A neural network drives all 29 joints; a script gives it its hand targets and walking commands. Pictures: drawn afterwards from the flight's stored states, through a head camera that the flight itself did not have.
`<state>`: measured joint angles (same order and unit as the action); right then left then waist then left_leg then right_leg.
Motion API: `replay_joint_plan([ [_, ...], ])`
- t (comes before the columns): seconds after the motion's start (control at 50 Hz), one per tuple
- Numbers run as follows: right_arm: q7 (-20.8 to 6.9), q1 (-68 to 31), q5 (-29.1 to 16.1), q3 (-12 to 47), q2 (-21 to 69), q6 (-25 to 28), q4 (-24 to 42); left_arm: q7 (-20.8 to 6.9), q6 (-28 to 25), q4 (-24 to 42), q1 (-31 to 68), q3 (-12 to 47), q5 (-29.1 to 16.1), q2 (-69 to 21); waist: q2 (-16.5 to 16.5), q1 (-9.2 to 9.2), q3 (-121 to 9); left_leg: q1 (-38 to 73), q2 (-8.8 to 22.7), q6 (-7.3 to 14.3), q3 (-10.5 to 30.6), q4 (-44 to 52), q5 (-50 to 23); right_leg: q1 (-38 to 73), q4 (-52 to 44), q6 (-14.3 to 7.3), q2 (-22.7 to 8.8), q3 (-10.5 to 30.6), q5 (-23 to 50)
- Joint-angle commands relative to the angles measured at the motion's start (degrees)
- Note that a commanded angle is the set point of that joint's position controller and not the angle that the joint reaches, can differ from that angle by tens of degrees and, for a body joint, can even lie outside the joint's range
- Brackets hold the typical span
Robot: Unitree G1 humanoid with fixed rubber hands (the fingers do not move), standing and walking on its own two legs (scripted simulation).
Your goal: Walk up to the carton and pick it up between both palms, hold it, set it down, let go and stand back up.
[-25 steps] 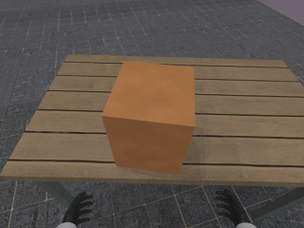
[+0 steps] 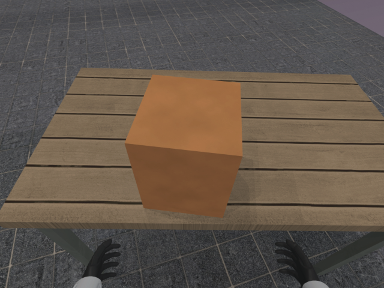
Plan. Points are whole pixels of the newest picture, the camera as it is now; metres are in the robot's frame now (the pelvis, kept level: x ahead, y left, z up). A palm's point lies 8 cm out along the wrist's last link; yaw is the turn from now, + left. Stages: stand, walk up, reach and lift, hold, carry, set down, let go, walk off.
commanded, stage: let go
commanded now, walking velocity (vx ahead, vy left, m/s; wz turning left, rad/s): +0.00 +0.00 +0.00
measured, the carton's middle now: (189, 149) +0.40 +0.02 +0.05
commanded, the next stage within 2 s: stand in 0.18 s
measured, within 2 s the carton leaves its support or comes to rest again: neither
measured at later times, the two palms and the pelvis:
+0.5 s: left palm out of the picture +0.08 +0.27 -0.10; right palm out of the picture +0.08 -0.24 -0.11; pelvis +0.00 +0.02 +0.00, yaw +1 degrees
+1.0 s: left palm out of the picture -0.01 +0.29 -0.13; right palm out of the picture +0.02 -0.22 -0.12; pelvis -0.03 +0.04 +0.00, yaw +1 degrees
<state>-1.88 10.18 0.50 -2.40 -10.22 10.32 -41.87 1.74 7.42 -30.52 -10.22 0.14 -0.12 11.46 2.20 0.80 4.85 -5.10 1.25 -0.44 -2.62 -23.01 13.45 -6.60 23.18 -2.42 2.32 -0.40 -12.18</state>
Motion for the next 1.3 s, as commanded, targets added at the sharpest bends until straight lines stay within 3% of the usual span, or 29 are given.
replay_joint_plan([
  [0.0, 0.06, -3.37, -0.17, -2.05, -6.60, 1.73, 6.60, 0.50, -1.60, 8.16, 4.46, -1.83, 0.12, 5.78, -2.07, 0.06, -5.44, 0.18, -0.24, -0.17, -1.43, 2.23, -9.35, -0.56, -4.20, 0.51, -2.40, 1.23, 7.59],
  [0.16, -0.01, -2.95, 0.10, -2.40, -6.49, 1.57, 7.93, 0.64, -1.85, 8.59, 4.36, -1.57, -0.54, 5.85, -1.04, 0.15, -6.06, -1.30, -0.04, 0.10, -1.43, 1.96, -7.95, -0.64, -3.71, 0.44, -2.53, 1.57, 5.80],
  [0.18, 1.41, 1.79, 0.07, -2.04, -9.95, -2.78, 4.34, 0.37, -5.96, 2.12, -4.92, -3.85, 1.52, 8.46, -6.02, 1.34, -9.96, -3.71, 4.15, 1.91, 4.46, -1.75, -11.18, -1.38, -0.36, 0.64, -7.30, 4.88, 10.38],
  [0.2, 1.86, 2.74, -0.09, -1.92, -9.99, -4.67, 4.79, -0.27, -7.58, 0.63, -6.50, -4.22, 1.34, 9.51, -5.21, 0.72, -9.37, -4.16, 4.75, 2.52, 5.15, -1.45, -7.63, -1.18, -0.89, 0.81, -8.26, 5.73, 8.94],
  [0.22, 1.98, 2.88, -0.01, -1.74, -9.76, -5.40, 5.08, -0.67, -8.90, 0.50, -5.60, -4.36, 1.40, 9.84, -3.21, 0.13, -10.41, -2.84, 5.27, 2.89, 5.74, -1.92, -9.88, -1.28, -0.29, 0.85, -8.51, 6.23, 12.09],
  [0.28, 1.88, 3.19, 0.03, -1.39, -9.59, -6.38, 4.67, -1.34, -10.69, 0.46, -3.65, -4.14, 1.38, 8.21, -0.47, -0.63, -7.65, -4.02, 5.29, 2.59, 6.24, -1.27, -7.14, -4.19, -1.16, 0.90, -8.31, 6.15, 9.84],
  [0.56, 1.64, 7.44, -0.03, -0.70, -11.33, -7.05, 0.99, -1.10, -10.94, -4.87, -9.69, -2.81, 0.97, 9.87, -2.00, -0.78, -4.46, -7.08, 4.84, 2.71, 7.61, 1.15, -4.61, -3.89, -1.08, 0.82, -8.36, 5.92, 5.83],
  [0.72, 1.77, 10.01, -0.10, -0.11, -11.89, -7.52, -0.80, -0.79, -10.37, -8.12, -12.31, -1.96, 0.92, 10.14, -2.07, -0.59, 0.15, -10.99, 4.57, 2.55, 8.81, 3.95, 3.04, -5.72, -1.71, 1.32, -7.98, 5.91, -0.77],
  [0.9, 2.06, 10.84, -0.23, 0.18, -12.33, -7.70, -1.80, -0.53, -10.13, -11.43, -14.33, -1.54, 1.01, 9.72, -2.73, -0.37, 0.89, -13.65, 4.69, 2.58, 10.35, 6.31, 8.13, -5.67, -1.07, 1.73, -7.76, 5.58, -2.77],
  [1.28, 2.63, 12.52, -0.23, 0.73, -11.98, -8.53, -4.66, -0.04, -9.54, -16.56, -17.06, -0.96, 0.86, 9.43, -1.57, -0.63, 0.65, -12.54, 4.37, 2.01, 10.24, 6.53, 8.87, -7.86, -1.17, 1.91, -7.74, 5.91, -3.99],
])
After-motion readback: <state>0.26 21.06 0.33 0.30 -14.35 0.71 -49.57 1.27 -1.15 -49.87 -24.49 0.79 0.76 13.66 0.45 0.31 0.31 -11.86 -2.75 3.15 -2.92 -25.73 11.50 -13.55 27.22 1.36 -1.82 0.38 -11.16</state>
